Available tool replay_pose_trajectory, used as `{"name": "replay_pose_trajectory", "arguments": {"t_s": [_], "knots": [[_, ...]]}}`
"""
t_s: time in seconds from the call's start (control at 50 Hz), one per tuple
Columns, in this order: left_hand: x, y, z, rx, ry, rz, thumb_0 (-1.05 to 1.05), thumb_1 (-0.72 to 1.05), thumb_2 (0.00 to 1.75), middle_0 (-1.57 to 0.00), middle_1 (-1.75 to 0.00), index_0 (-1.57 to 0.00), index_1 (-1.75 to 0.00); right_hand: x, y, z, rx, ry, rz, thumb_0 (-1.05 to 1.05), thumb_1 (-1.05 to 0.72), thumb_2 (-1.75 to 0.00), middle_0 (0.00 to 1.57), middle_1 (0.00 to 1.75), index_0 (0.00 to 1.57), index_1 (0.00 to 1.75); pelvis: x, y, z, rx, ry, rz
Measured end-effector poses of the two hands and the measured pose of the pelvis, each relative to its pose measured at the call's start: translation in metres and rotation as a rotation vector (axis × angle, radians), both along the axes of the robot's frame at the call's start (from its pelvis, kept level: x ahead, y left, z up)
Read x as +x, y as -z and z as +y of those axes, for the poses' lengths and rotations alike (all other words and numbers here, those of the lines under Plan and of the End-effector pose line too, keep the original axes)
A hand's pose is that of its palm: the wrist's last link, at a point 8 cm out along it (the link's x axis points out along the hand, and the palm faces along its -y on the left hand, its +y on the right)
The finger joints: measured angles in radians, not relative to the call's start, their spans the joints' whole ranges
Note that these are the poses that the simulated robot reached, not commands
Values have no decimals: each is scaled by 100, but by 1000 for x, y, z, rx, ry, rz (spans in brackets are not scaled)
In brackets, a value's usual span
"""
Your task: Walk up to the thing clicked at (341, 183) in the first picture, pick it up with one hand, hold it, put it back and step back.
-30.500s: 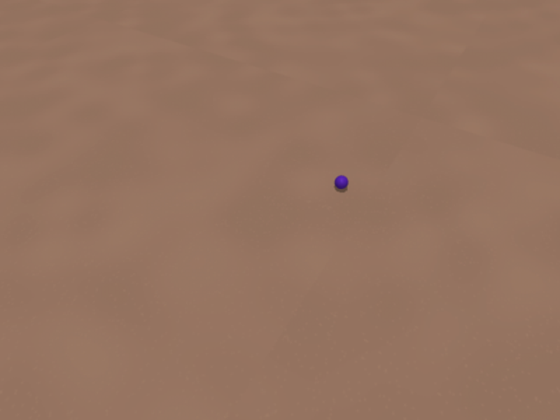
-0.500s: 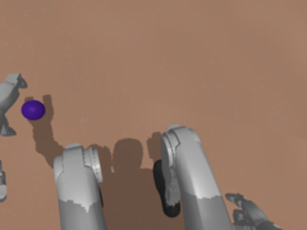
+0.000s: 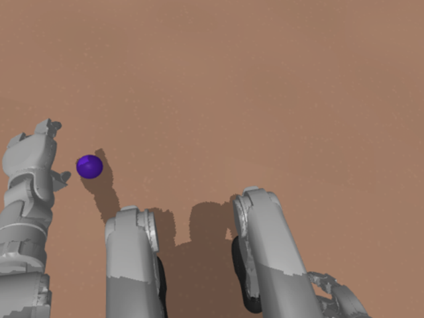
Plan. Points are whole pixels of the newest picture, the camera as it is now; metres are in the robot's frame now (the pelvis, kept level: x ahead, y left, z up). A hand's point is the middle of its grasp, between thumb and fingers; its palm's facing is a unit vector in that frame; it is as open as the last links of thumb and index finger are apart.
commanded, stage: home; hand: left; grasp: from above
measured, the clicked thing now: (89, 166) +0.47 +0.29 -0.35
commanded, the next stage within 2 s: none
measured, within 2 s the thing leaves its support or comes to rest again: neither
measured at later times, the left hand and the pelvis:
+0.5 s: hand (16, 256) +0.26 +0.22 +0.08, palm faces -0.01 -0.92 -0.39, open 7.4 cm; pelvis +0.01 -0.01 +0.18, yaw +5 degrees
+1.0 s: hand out of the picture +0.22 +0.20 +0.28, palm faces +0.17 -0.96 -0.20, open 7.4 cm; pelvis +0.07 +0.00 +0.32, yaw +7 degrees
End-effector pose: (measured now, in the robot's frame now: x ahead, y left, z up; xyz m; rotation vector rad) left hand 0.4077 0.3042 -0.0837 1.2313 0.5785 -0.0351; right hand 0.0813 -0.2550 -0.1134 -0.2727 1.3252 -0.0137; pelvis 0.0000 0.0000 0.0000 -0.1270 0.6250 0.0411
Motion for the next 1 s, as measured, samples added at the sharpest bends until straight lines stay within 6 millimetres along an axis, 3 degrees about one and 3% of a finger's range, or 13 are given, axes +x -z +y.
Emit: {"name": "replay_pose_trajectory", "arguments": {"t_s": [0.18,0.3,0.4,0.48,0.58,0.76,0.9,1.0], "knots": [[-77,-79,-13,-324,-117,27,0,68,89,-22,-36,-22,-36,79,-75,-6,-34,-66,-220,0,-91,-89,20,30,20,30,-1,-68,-4,25,-16,-34],[-116,-123,-20,-477,-239,-7,0,83,90,-22,-32,-22,-32,130,-127,1,-54,-97,-390,0,-91,-89,20,30,20,30,0,-105,-6,36,-31,-74],[-143,-161,-28,-605,-370,-4,1,87,90,-22,-30,-21,-30,156,-171,16,-37,-96,-498,0,-91,-89,20,30,20,30,5,-139,-7,45,-43,-112],[-161,-193,-35,-694,-468,17,1,89,90,-21,-30,-21,-30,163,-205,29,-16,-81,-546,0,-91,-89,20,30,20,30,12,-170,-7,52,-50,-147],[-176,-237,-43,-779,-578,33,1,90,90,-21,-30,-21,-30,158,-246,39,-7,-51,-561,0,-91,-89,20,30,21,30,24,-211,-6,60,-59,-195],[-190,-312,-53,-887,-689,29,1,90,90,-21,-30,-21,-30,138,-316,35,-64,23,-581,1,-90,-89,21,30,21,30,51,-276,-4,73,-75,-296],[-200,-367,-59,-913,-679,6,1,91,90,-21,-30,-20,-30,139,-360,26,-103,55,-651,1,-90,-89,21,30,21,30,68,-311,-1,85,-81,-371],[-209,-390,-61,-917,-671,-9,1,91,90,-21,-30,-20,-30,151,-379,25,-101,51,-723,1,-91,-89,21,30,21,30,74,-323,0,93,-85,-411]]}}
